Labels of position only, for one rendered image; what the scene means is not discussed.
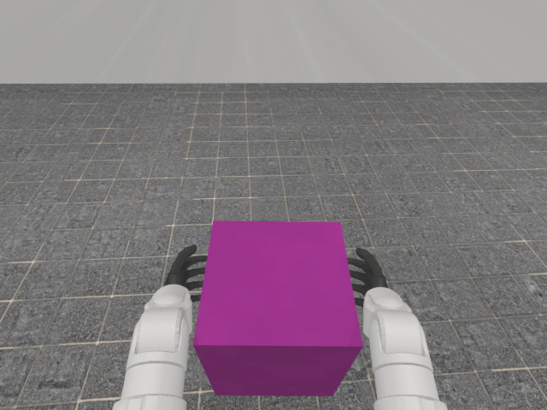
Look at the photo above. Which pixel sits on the right robot forearm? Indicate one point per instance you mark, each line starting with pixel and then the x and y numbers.
pixel 401 362

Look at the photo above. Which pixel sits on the left robot forearm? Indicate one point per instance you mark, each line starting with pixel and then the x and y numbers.
pixel 157 360

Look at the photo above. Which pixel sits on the carton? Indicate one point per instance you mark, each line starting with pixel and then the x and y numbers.
pixel 277 314

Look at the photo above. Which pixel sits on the right robot hand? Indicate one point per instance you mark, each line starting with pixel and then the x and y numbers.
pixel 372 278

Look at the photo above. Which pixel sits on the left robot hand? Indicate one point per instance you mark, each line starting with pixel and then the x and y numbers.
pixel 179 273

